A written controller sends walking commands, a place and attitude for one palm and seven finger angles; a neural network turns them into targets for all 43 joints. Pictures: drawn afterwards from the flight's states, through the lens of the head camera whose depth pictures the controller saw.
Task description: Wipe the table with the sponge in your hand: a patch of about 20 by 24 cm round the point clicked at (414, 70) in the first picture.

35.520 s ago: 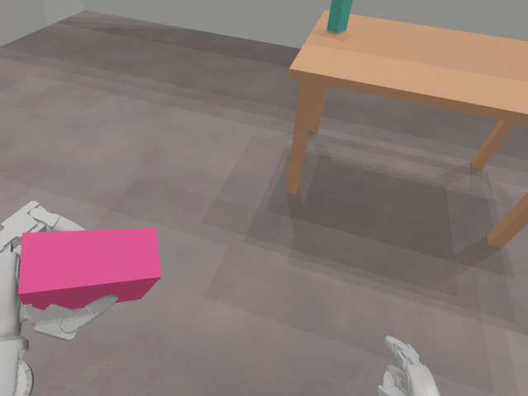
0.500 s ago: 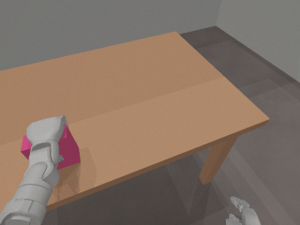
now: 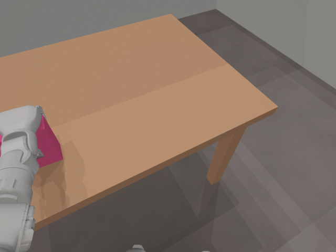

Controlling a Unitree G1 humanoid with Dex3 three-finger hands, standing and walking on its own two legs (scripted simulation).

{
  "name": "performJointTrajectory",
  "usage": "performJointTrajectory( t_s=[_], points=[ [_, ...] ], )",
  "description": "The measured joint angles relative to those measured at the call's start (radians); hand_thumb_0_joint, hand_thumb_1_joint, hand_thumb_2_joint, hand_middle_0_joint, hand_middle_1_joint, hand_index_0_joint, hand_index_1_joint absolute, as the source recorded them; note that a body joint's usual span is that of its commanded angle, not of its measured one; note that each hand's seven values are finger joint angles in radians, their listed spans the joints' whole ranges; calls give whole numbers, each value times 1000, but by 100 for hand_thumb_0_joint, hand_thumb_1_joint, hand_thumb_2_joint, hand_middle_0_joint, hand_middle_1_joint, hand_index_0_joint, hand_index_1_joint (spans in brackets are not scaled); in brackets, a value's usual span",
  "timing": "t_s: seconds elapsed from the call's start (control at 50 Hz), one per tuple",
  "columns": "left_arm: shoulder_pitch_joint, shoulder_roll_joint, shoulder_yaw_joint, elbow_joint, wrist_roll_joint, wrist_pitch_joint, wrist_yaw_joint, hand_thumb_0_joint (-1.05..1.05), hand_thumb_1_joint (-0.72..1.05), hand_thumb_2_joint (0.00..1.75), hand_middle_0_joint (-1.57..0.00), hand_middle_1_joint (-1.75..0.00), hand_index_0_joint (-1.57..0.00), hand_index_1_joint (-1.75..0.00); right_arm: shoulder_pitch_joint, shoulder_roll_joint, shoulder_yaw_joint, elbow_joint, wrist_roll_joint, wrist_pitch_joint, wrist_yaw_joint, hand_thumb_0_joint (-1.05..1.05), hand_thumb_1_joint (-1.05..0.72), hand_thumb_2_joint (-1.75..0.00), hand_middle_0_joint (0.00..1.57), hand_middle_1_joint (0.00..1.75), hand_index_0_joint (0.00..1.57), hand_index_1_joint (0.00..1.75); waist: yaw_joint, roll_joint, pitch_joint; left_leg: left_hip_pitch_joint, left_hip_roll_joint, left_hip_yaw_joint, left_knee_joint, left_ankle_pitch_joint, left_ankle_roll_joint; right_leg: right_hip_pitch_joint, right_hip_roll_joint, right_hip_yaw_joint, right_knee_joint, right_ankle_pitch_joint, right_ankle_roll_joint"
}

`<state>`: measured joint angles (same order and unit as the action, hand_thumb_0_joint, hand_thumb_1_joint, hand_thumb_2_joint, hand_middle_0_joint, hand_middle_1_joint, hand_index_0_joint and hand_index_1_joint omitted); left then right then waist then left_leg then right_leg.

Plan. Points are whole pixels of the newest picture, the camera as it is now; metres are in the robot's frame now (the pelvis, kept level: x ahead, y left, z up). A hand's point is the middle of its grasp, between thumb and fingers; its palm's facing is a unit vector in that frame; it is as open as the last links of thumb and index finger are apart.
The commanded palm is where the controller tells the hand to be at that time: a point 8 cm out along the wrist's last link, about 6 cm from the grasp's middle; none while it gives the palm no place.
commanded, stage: wipe forward along the middle lane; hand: left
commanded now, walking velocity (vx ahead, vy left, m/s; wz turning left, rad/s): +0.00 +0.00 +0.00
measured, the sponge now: (33, 150) +0.36 +0.37 +0.00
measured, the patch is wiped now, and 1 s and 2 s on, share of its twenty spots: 1.00 1.00 1.00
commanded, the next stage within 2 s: slide back across to the first lane in 0.76 s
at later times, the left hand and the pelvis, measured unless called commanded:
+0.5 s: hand (28, 120) +0.43 +0.39 +0.05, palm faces -0.16 +0.04 -0.99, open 10.0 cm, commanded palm +0.43 +0.37 +0.07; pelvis +0.01 +0.01 -0.01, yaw -1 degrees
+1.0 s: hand (25, 112) +0.46 +0.41 +0.05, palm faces -0.16 +0.01 -0.99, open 10.0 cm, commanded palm +0.45 +0.40 +0.08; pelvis +0.02 +0.03 -0.01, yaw -2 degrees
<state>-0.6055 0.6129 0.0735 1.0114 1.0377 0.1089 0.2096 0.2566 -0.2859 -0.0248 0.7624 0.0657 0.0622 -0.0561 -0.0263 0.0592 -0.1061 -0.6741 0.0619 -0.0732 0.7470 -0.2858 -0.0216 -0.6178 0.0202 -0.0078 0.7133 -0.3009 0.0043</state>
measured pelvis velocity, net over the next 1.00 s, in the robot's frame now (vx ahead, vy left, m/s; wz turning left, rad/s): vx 0.02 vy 0.03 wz -0.03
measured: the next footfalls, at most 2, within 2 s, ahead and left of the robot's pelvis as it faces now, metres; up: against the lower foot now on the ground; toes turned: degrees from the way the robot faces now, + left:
none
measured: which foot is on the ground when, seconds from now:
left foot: down 0.00-1.00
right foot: down 0.00-1.00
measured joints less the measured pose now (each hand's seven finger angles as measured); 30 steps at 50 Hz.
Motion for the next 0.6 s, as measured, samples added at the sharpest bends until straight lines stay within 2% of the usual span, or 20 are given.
performJointTrajectory(
  t_s=[0.26,0.44,0.6],
  points=[
    [-108,80,34,119,25,-38,-3,2,-51,105,-77,-132,-76,-133,25,2,9,-4,-6,-11,14,1,-90,-90,21,30,20,30,-28,-1,-14,-94,10,-4,53,-15,0,-86,12,0,31,-2,2],
    [-176,110,20,155,43,-34,-16,2,-52,105,-77,-131,-77,-133,31,7,14,-8,-10,-16,18,1,-90,-90,21,30,20,30,-34,-2,-16,-138,7,-5,78,-27,-8,-123,10,1,45,-12,10],
    [-197,124,29,166,41,-35,-34,2,-53,106,-77,-131,-77,-133,33,11,16,-8,-13,-5,22,1,-90,-90,21,30,20,30,-35,-2,-24,-152,5,1,90,-43,-8,-132,7,7,43,-21,19]
  ],
)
